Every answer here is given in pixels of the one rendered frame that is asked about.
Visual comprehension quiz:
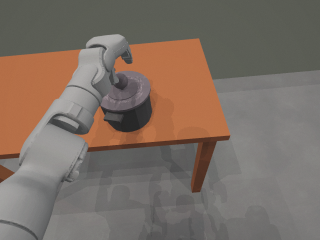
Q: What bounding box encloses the pot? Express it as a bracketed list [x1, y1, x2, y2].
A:
[101, 95, 152, 132]

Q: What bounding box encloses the lid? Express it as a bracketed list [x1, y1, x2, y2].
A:
[100, 70, 151, 113]

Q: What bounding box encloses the robot left hand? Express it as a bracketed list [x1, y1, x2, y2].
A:
[86, 34, 133, 85]

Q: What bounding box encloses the knob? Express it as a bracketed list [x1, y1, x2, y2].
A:
[114, 73, 128, 89]

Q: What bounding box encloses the table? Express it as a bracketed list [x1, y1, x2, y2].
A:
[0, 38, 231, 193]

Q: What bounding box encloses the robot left upper arm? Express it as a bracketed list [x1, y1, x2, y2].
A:
[0, 123, 89, 240]

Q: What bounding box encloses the left robot forearm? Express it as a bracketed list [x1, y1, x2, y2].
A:
[19, 42, 116, 166]

